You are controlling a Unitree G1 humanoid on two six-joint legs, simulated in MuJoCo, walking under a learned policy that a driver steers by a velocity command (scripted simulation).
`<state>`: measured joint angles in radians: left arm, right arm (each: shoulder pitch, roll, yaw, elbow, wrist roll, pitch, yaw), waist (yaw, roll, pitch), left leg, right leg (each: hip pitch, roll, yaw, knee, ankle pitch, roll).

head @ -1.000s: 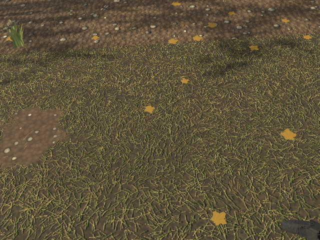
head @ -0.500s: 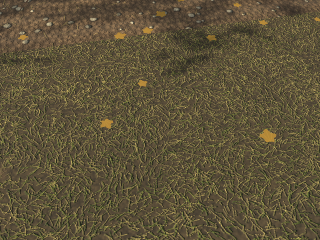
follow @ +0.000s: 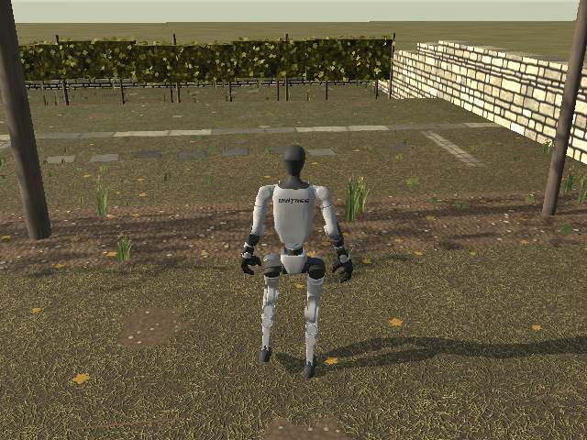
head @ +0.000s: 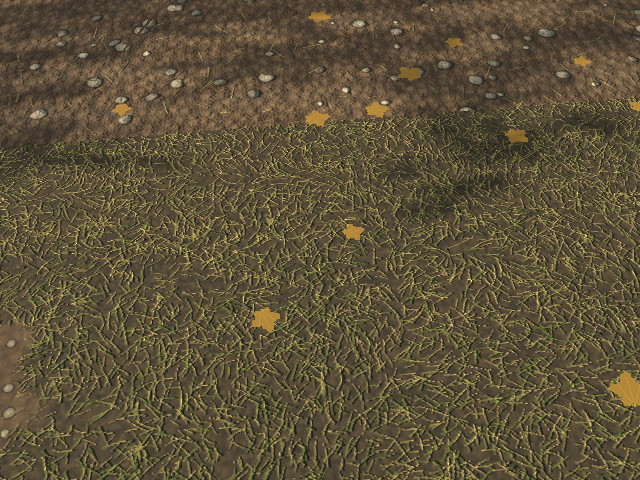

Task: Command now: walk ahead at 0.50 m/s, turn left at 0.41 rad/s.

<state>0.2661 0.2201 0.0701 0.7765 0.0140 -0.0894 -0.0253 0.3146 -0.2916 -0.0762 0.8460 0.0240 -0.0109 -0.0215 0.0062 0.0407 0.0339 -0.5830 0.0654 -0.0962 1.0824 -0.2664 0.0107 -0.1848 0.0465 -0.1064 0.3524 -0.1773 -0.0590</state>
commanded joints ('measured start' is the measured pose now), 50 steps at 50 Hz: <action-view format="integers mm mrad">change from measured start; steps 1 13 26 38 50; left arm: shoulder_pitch -63 -70 -383 117 12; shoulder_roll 115 230 125 136 200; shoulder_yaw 28 62 10 35 14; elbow -42 -12 -184 -23 6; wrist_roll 4 -62 14 -6 -24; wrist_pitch -33 -7 -54 -39 27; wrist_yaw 11 21 -37 -34 51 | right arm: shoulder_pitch -5 2 137 141 -136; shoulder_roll -37 -108 -109 -31 29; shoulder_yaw -14 -51 -16 -9 26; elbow -80 -171 -137 -74 -243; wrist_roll -11 -7 7 2 -35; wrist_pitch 2 26 -61 -21 -71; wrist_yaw -4 74 -39 -21 -31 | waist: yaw -22 -80 -73 88 -24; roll -97 -128 -21 -29 -195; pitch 10 -55 -24 -131 -160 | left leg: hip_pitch -53 187 335 216 182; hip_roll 40 -49 6 -118 -116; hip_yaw -52 185 -213 -108 44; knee -115 -179 -594 315 -340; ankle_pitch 161 10 130 54 225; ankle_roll -5 92 220 76 -109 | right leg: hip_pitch -15 100 -526 252 -163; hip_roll -280 -327 -70 -166 -106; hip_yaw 148 -56 168 174 329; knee -211 254 321 -33 -12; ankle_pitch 272 784 401 685 756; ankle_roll -135 -94 24 12 -141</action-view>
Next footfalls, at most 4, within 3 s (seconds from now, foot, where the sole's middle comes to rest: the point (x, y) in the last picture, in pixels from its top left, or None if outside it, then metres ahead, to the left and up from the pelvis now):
0.28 left None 0.20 0.16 -0.78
0.76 right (316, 455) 0.60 0.06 -0.93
1.16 left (224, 416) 0.69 0.28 -0.93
1.58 right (334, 440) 0.63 0.02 -0.93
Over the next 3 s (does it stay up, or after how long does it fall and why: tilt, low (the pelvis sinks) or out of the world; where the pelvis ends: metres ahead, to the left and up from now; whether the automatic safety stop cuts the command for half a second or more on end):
stays up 1.13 0.27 -0.15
